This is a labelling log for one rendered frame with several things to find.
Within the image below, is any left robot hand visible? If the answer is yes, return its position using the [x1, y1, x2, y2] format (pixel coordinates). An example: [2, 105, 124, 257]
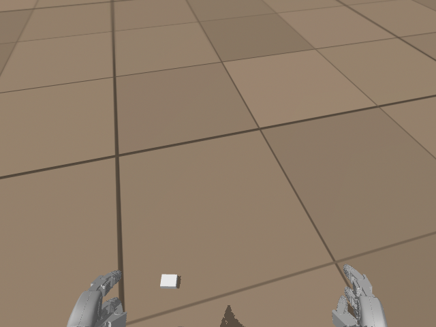
[67, 270, 127, 327]

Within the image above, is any right robot hand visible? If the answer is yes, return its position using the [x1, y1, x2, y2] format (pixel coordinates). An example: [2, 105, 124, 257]
[332, 264, 388, 327]

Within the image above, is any small box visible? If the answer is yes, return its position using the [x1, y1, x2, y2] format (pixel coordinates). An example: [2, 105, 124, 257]
[160, 275, 178, 289]

